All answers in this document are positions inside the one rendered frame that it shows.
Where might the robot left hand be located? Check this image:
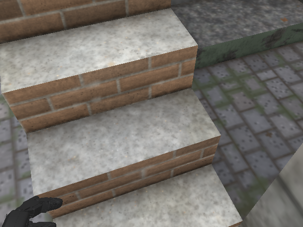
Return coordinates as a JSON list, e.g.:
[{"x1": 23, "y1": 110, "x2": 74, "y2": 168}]
[{"x1": 2, "y1": 196, "x2": 62, "y2": 227}]

